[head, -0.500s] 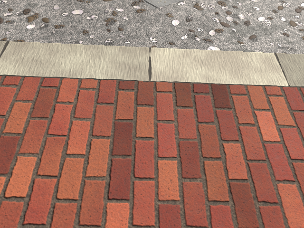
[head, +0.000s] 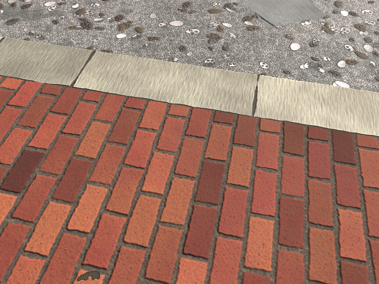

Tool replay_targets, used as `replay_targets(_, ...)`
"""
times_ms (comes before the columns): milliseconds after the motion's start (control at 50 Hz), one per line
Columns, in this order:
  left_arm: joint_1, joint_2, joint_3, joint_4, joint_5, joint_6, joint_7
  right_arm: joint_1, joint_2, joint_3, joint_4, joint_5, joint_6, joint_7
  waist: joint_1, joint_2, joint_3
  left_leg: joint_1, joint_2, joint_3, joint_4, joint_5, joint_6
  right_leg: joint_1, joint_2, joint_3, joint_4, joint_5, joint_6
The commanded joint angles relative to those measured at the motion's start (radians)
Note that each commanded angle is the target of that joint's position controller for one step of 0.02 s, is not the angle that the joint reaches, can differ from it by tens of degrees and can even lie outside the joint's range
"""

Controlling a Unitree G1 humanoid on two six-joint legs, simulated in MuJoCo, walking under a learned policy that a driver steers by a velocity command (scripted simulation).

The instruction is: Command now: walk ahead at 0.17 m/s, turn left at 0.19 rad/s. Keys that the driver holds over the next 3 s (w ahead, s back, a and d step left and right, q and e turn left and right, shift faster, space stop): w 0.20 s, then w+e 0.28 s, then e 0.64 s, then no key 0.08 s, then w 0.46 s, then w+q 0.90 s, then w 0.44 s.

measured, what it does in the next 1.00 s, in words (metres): walks ahead, turning right: right foot, then left foot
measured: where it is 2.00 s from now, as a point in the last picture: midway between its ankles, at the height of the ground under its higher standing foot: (227, 254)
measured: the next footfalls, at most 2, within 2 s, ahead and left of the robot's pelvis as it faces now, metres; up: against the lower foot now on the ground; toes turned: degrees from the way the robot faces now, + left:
right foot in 0.04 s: +0.03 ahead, -0.14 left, +0.00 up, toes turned +3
left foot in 0.40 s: +0.23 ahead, +0.14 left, +0.00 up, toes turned -3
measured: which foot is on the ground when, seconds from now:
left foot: down 0.00-0.06, up 0.08-0.38, down 0.40-0.84, up 0.86-1.00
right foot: up 0.00-0.02, down 0.04-0.40, up 0.42-0.82, down 0.84-1.00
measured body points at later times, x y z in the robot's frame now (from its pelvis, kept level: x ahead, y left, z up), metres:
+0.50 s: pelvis +0.16 +0.04 +0.00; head +0.19 +0.05 +0.45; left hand +0.21 +0.32 -0.13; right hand +0.32 -0.23 -0.08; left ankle +0.19 +0.14 -0.74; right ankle +0.03 -0.11 -0.66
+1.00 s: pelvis +0.32 -0.01 -0.01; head +0.37 -0.04 +0.44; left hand +0.58 +0.19 -0.09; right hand +0.37 -0.32 -0.12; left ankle +0.32 +0.15 -0.65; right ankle +0.38 -0.11 -0.74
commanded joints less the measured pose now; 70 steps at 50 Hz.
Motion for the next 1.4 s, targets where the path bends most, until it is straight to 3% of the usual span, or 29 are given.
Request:
replay_targets(20, 0.005, 0.071, 0.013, -0.056, 0.005, -0.041, -0.013, 0.008, -0.123, -0.027, -0.045, 0.003, -0.017, 0.002, 0.019, 0.109, -0.044, -0.036, 0.196, -0.281, -0.174, -0.321, 0.097, 0.165, 0.001, -0.036, -0.189, 0.067, -0.057)
replay_targets(40, 0.069, 0.099, 0.017, -0.048, 0.010, -0.049, -0.009, 0.003, -0.098, -0.017, -0.048, -0.004, -0.027, 0.003, 0.041, 0.060, -0.054, -0.133, 0.165, -0.238, -0.081, -0.359, 0.058, 0.269, -0.097, 0.054, -0.201, 0.026, -0.106)
replay_targets(60, 0.132, 0.177, 0.034, -0.022, 0.019, -0.055, -0.006, 0.013, -0.063, -0.010, -0.068, -0.004, -0.042, 0.005, 0.024, -0.098, -0.040, -0.270, 0.042, -0.030, 0.091, -0.327, -0.001, 0.314, -0.202, 0.234, -0.256, -0.162, -0.198)
replay_targets(80, 0.192, 0.207, 0.048, -0.002, 0.021, -0.061, -0.013, -0.053, -0.098, -0.019, -0.092, 0.007, -0.060, 0.003, 0.070, -0.214, 0.018, -0.387, 0.013, 0.078, 0.261, -0.306, -0.038, 0.297, -0.333, 0.479, -0.401, -0.323, -0.304)
replay_targets(100, 0.189, 0.186, 0.044, -0.001, 0.020, -0.067, -0.009, -0.102, -0.160, -0.041, -0.100, 0.022, -0.072, 0.001, 0.089, -0.197, 0.098, -0.485, 0.074, 0.068, 0.404, -0.313, -0.058, 0.281, -0.384, 0.547, -0.433, -0.346, -0.337)
replay_targets(260, 0.199, 0.146, 0.023, 0.005, -0.009, -0.052, 0.001, -0.169, -0.020, -0.009, -0.092, 0.012, -0.130, 0.053, 0.097, -0.154, 0.063, -0.263, 0.124, 0.197, 0.189, -0.001, -0.100, 0.178, -0.173, 0.158, -0.435, 0.113, -0.241)
replay_targets(320, 0.226, 0.192, 0.035, 0.009, -0.020, -0.048, -0.007, -0.143, -0.073, -0.028, -0.089, 0.028, -0.136, 0.059, 0.072, -0.161, 0.057, -0.096, 0.106, 0.189, 0.063, 0.052, -0.098, 0.111, -0.207, 0.198, -0.411, 0.101, -0.241)
replay_targets(380, 0.206, 0.160, 0.024, 0.002, -0.019, -0.052, -0.010, 0.043, -0.136, -0.065, -0.038, 0.033, -0.134, 0.038, -0.045, -0.126, -0.007, 0.212, 0.107, 0.179, -0.038, 0.101, -0.055, 0.017, -0.172, 0.180, -0.254, 0.194, -0.177)
replay_targets(400, 0.191, 0.096, 0.003, -0.014, -0.005, -0.058, -0.014, 0.183, -0.182, -0.083, -0.022, 0.023, -0.134, 0.023, -0.118, -0.054, -0.105, 0.414, 0.224, 0.067, -0.054, 0.053, -0.014, -0.085, -0.101, 0.119, -0.011, 0.157, -0.129)
replay_targets(420, 0.251, 0.005, -0.026, -0.058, -0.012, -0.070, -0.005, 0.298, -0.293, -0.105, -0.007, -0.011, -0.124, 0.019, -0.119, 0.270, -0.271, 0.638, 0.500, -0.352, -0.170, -0.219, 0.116, -0.331, 0.017, -0.006, 0.366, -0.126, -0.061)
replay_targets(440, 0.253, 0.085, -0.004, -0.053, -0.036, -0.076, 0.001, 0.298, -0.233, -0.089, 0.005, -0.016, -0.130, 0.027, -0.114, 0.272, -0.234, 0.555, 0.530, -0.561, -0.281, -0.386, 0.162, -0.424, 0.005, 0.085, 0.567, -0.231, -0.058)
replay_targets(460, 0.219, 0.137, 0.015, -0.055, -0.047, -0.074, -0.002, 0.232, -0.176, -0.068, 0.007, -0.006, -0.133, 0.028, -0.087, 0.213, -0.111, 0.463, 0.521, -0.436, -0.286, -0.388, 0.141, -0.483, -0.041, 0.097, 0.638, -0.154, -0.073)
replay_targets(520, 0.163, 0.106, 0.019, -0.044, -0.022, -0.053, -0.007, 0.091, -0.087, -0.041, 0.011, -0.014, -0.139, 0.028, -0.017, 0.123, 0.030, 0.248, 0.399, -0.086, -0.314, 0.114, 0.093, -0.402, -0.105, 0.072, 0.577, 0.019, -0.068)
replay_targets(580, 0.170, 0.064, 0.015, -0.050, -0.012, -0.023, -0.012, 0.036, -0.093, -0.048, 0.027, -0.012, -0.150, 0.018, 0.030, 0.108, 0.027, 0.184, 0.378, 0.103, -0.296, 0.576, 0.098, -0.347, -0.089, 0.026, 0.523, 0.058, -0.032)
replay_targets(700, 0.012, 0.033, -0.004, -0.123, 0.003, -0.017, -0.052, 0.014, -0.161, -0.068, 0.069, 0.005, -0.114, -0.016, -0.001, 0.087, 0.010, 0.166, 0.363, 0.283, -0.276, 0.619, 0.088, -0.227, -0.073, -0.061, 0.134, 0.303, -0.025)
replay_targets(800, 0.027, 0.114, 0.034, -0.159, 0.005, -0.006, -0.076, 0.001, -0.203, -0.086, 0.083, 0.046, -0.090, -0.019, 0.039, 0.083, -0.044, 0.246, 0.388, 0.310, -0.053, 0.761, 0.048, -0.106, -0.007, -0.118, 0.004, 0.194, -0.111)
replay_targets(840, 0.193, 0.204, 0.077, -0.131, 0.008, -0.007, -0.049, 0.044, -0.163, -0.072, 0.082, 0.034, -0.087, -0.015, 0.118, -0.035, -0.146, 0.108, 0.278, 0.357, 0.319, 0.569, -0.039, 0.205, 0.013, -0.060, -0.143, 0.509, -0.190)
replay_targets(860, 0.185, 0.303, 0.088, -0.156, 0.009, -0.002, -0.023, 0.115, -0.051, -0.036, 0.046, -0.038, -0.088, -0.004, 0.032, -0.309, -0.220, -0.221, 0.136, 0.351, 0.677, -0.363, -0.114, 0.465, -0.253, 0.301, -0.057, 1.025, -0.333)
replay_targets(880, 0.163, 0.294, 0.073, -0.201, 0.027, -0.013, -0.030, 0.155, -0.104, -0.030, 0.048, -0.023, -0.092, 0.010, 0.046, -0.256, -0.435, -0.340, 0.049, 0.109, 0.903, -0.502, -0.137, 0.567, -0.406, 0.657, -0.164, 0.795, -0.522)
replay_targets(900, 0.121, 0.230, 0.061, -0.211, 0.017, -0.017, -0.037, 0.062, -0.177, -0.048, 0.045, 0.011, -0.089, 0.017, 0.086, -0.106, -0.367, -0.391, 0.101, 0.053, 0.909, -0.390, -0.126, 0.499, -0.352, 0.557, -0.222, 0.614, -0.473)
replay_targets(940, 0.040, 0.168, 0.042, -0.205, -0.011, -0.013, -0.029, -0.011, -0.159, -0.043, 0.036, 0.000, -0.073, -0.002, 0.042, -0.007, -0.183, -0.398, 0.162, 0.063, 0.767, -0.248, -0.121, 0.287, -0.253, 0.401, -0.253, 0.412, -0.360)
replay_targets(1020, -0.016, 0.178, 0.045, -0.213, 0.016, 0.004, -0.008, 0.017, -0.122, -0.035, 0.050, -0.008, -0.049, -0.012, -0.012, -0.074, -0.134, -0.218, 0.139, 0.096, 0.533, -0.185, -0.143, 0.053, -0.162, 0.291, -0.281, 0.466, -0.321)
replay_targets(1120, -0.011, 0.198, 0.056, -0.211, 0.006, 0.027, 0.016, -0.030, -0.100, -0.026, 0.047, -0.004, -0.041, -0.013, 0.012, -0.104, -0.147, -0.155, 0.115, 0.080, 0.344, -0.088, -0.162, 0.003, -0.126, 0.324, -0.283, 0.214, -0.293)
replay_targets(1240, 0.006, 0.150, 0.030, -0.198, 0.008, 0.045, 0.008, 0.001, -0.087, -0.027, 0.047, 0.002, -0.061, 0.013, 0.013, -0.154, -0.152, 0.019, 0.111, 0.140, 0.073, -0.033, -0.109, -0.023, -0.113, 0.366, -0.239, -0.088, -0.242)
replay_targets(1280, 0.054, 0.089, 0.005, -0.179, 0.012, 0.041, 0.007, 0.061, -0.103, -0.031, 0.055, -0.018, -0.070, 0.015, -0.007, -0.066, -0.115, 0.176, 0.208, 0.061, -0.099, -0.133, -0.043, -0.169, -0.017, 0.291, -0.116, -0.325, -0.151)
replay_targets(1300, 0.041, 0.050, -0.004, -0.200, 0.007, 0.030, 0.008, 0.124, -0.194, -0.050, 0.068, -0.039, -0.072, 0.014, -0.009, 0.157, -0.071, 0.201, 0.383, -0.225, -0.239, -0.426, 0.067, -0.340, 0.127, 0.085, 0.146, -0.315, -0.088)
replay_targets(1320, -0.018, 0.114, 0.015, -0.232, -0.006, 0.006, 0.011, 0.126, -0.255, -0.071, 0.073, -0.051, -0.084, 0.022, -0.034, 0.262, 0.029, 0.107, 0.502, -0.514, -0.378, -0.591, 0.184, -0.451, 0.106, 0.103, 0.315, -0.248, -0.072)
replay_targets(1360, 0.029, 0.169, 0.038, -0.183, -0.002, -0.009, 0.007, 0.044, -0.176, -0.052, 0.060, -0.013, -0.102, 0.004, 0.021, 0.168, 0.078, 0.130, 0.443, -0.384, -0.356, -0.478, 0.140, -0.486, 0.051, 0.127, 0.422, -0.078, -0.062)
replay_targets(1400, 0.037, 0.132, 0.031, -0.160, 0.013, -0.017, -0.002, 0.071, -0.148, -0.042, 0.073, 0.008, -0.105, -0.005, 0.007, 0.138, 0.055, 0.186, 0.387, -0.264, -0.354, -0.344, 0.106, -0.491, 0.014, 0.065, 0.450, 0.030, -0.041)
